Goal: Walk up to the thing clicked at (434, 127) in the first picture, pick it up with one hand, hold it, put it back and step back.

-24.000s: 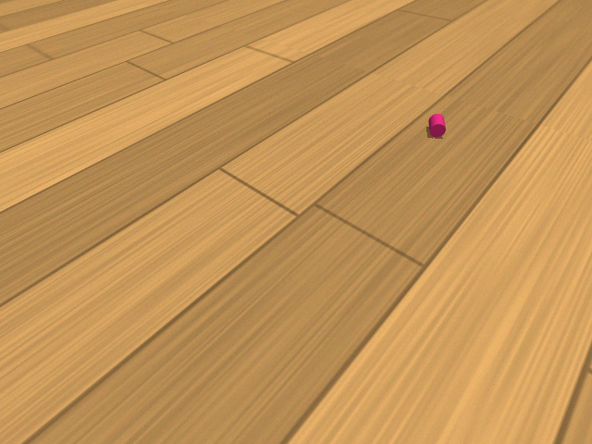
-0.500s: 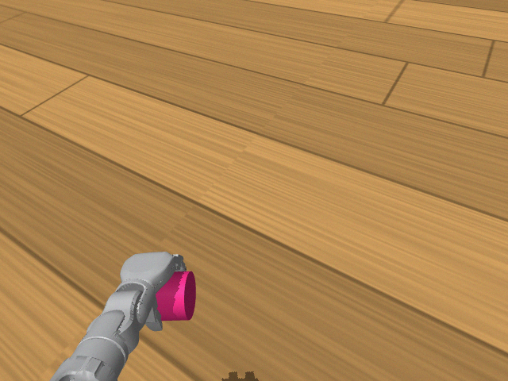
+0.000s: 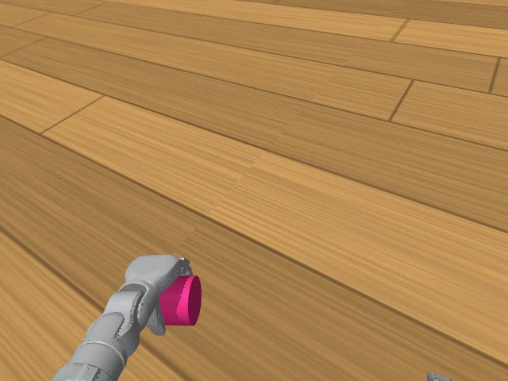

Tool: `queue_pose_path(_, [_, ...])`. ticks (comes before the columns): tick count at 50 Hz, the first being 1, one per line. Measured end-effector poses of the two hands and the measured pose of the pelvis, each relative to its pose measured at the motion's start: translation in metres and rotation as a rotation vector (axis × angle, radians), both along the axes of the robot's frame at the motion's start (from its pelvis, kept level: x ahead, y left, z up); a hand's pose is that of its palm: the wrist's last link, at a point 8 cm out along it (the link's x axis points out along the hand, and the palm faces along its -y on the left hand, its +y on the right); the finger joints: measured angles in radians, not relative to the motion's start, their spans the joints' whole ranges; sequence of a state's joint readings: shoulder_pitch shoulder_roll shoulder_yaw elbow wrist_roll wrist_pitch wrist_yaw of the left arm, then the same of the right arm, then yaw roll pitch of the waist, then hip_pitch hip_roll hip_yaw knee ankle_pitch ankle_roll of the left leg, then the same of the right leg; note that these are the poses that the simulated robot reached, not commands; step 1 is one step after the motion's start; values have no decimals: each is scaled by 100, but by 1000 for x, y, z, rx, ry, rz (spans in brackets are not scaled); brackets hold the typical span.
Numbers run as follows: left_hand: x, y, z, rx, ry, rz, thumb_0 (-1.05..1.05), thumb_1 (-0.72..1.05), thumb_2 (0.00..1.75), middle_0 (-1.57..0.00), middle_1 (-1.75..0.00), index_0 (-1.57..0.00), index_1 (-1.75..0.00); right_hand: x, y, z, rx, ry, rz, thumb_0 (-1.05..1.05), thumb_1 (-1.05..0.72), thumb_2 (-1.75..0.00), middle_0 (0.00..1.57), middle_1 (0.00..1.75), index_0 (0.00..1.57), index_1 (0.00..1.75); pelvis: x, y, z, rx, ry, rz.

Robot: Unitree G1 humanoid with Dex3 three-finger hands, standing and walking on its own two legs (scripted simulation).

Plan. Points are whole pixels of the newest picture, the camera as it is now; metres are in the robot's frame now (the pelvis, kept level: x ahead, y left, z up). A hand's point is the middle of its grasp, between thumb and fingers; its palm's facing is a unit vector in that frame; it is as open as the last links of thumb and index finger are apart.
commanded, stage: hold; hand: left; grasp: from above
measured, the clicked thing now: (164, 299) +0.31 +0.22 -0.07
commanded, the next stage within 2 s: crouch in 1.28 s
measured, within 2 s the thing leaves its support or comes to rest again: neither
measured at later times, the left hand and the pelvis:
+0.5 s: hand (158, 305) +0.28 +0.21 -0.03, palm faces -0.47 -0.03 -0.88, open 11.2 cm; pelvis -0.02 +0.00 +0.01, yaw +0 degrees
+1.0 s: hand (156, 302) +0.28 +0.21 -0.02, palm faces -0.46 -0.04 -0.89, open 11.2 cm; pelvis -0.01 +0.00 +0.01, yaw +0 degrees
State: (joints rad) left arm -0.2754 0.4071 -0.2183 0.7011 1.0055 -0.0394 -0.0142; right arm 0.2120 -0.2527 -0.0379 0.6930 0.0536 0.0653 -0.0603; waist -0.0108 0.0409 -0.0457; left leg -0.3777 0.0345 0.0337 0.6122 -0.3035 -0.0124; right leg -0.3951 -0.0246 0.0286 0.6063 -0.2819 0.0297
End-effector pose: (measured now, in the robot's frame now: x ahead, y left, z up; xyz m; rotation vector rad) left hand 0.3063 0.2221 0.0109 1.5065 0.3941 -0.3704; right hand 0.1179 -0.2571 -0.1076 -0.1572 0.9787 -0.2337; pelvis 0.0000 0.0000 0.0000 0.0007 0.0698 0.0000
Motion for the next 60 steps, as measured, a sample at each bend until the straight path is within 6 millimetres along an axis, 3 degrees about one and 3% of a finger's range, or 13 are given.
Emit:
queue_pose_path(26, [-23,-6,18,-8,-4,-19,0,-13,45,-67,-41,-69,-42,0,0,9,4,-47,21,1,-90,-89,20,30,20,30,-16,-5,7,6,-52,-3])
queue_pose_path(41, [-23,-6,30,-8,-19,-27,0,-14,47,-65,-45,-67,-46,13,7,13,15,-74,31,1,-90,-90,20,30,20,30,-14,-4,9,7,-66,-5])
queue_pose_path(60, [-17,-4,27,-9,-15,-18,0,-15,50,-64,-48,-66,-50,20,7,14,10,-51,38,1,-90,-90,20,30,20,30,-7,-4,11,6,-62,-2])
